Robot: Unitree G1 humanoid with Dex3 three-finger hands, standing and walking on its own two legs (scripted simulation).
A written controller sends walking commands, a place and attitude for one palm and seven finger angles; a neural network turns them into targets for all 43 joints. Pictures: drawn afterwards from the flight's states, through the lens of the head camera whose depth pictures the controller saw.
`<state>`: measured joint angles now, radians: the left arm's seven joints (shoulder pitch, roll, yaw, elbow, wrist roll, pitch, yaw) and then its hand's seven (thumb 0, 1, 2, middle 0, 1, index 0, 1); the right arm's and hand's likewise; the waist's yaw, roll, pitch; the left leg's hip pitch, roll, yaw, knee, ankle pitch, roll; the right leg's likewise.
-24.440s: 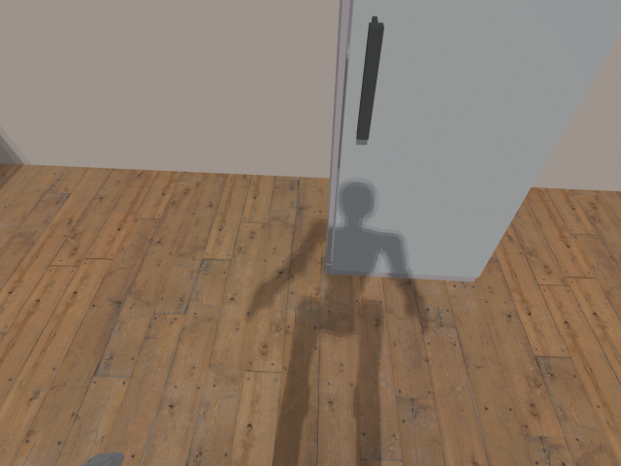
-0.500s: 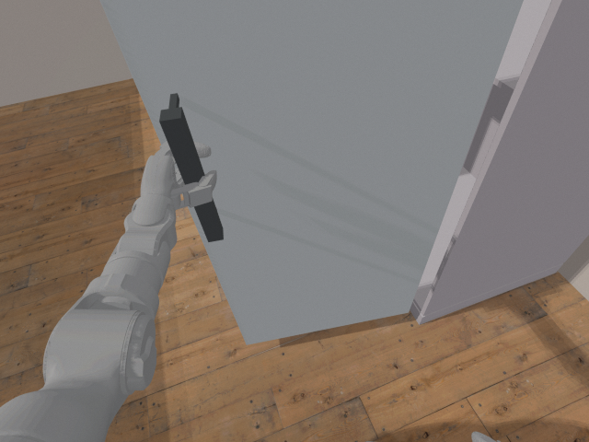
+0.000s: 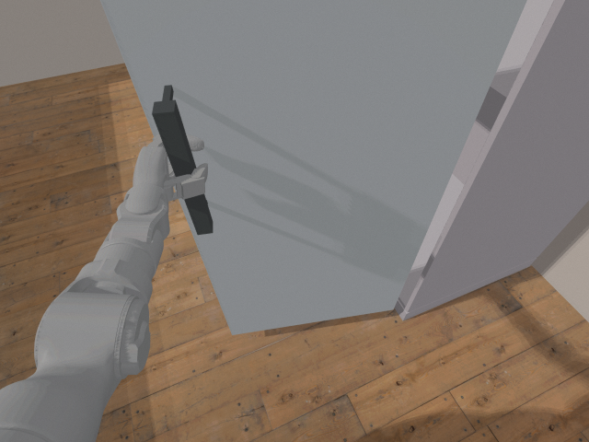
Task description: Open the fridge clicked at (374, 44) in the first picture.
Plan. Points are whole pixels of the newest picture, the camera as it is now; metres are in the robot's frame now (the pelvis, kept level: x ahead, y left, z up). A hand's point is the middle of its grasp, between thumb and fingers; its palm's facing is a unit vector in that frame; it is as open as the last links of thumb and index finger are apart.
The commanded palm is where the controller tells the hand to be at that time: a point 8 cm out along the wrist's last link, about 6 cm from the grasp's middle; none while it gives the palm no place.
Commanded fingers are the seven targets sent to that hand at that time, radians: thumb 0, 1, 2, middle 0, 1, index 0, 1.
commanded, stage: stop walking and hold the door back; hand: left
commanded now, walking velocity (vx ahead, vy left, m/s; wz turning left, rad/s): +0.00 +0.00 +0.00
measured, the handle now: (188, 167) +0.50 +0.18 +0.09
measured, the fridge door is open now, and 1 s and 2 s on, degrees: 77 73 73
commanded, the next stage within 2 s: loosen the grip on the handle in 0.08 s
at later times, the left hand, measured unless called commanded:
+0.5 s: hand (186, 174) +0.47 +0.18 +0.10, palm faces +0.14 -0.98 -0.14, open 10.5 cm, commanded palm +0.44 +0.22 +0.11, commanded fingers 0.00 -0.55 0.20 -0.36 -1.28 -0.36 -1.28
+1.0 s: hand (181, 172) +0.50 +0.19 +0.09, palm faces +0.14 -0.98 -0.14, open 13.9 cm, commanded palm +0.45 +0.25 +0.10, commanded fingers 0.00 -0.55 0.20 -0.25 -1.15 -0.25 -1.15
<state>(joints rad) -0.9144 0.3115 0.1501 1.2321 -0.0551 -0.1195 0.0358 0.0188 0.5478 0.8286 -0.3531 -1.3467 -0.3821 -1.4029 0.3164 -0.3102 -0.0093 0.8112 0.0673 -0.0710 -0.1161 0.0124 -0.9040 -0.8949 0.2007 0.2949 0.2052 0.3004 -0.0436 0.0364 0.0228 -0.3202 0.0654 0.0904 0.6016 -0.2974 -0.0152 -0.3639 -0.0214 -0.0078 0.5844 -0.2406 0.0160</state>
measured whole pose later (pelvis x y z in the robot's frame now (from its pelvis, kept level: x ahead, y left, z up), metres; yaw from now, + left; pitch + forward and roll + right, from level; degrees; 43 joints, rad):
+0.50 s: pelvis -0.01 -0.01 +0.00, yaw +1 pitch +7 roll +1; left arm -0.96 0.43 0.28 1.23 0.03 -0.07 -0.01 0.01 -0.08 0.44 -0.42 -1.37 -0.44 -1.39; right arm 0.36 -0.29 0.01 0.69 0.03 -0.16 -0.01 0.01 -0.90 -0.90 0.20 0.29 0.20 0.30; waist -0.13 -0.04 -0.03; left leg -0.46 0.05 0.07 0.59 -0.26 -0.01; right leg -0.51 -0.03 -0.02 0.61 -0.22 0.00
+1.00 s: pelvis +0.02 +0.01 -0.01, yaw +1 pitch +10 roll +0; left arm -0.91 0.38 0.29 1.15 0.05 -0.08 -0.01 -0.01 -0.54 0.21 -0.26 -1.15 -0.37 -1.22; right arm 0.38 -0.26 0.01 0.67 0.02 -0.09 0.00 0.01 -0.90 -0.89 0.20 0.29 0.20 0.30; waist -0.11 -0.02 -0.06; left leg -0.49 0.04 0.07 0.65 -0.32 0.00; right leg -0.52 -0.04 -0.02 0.63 -0.27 0.02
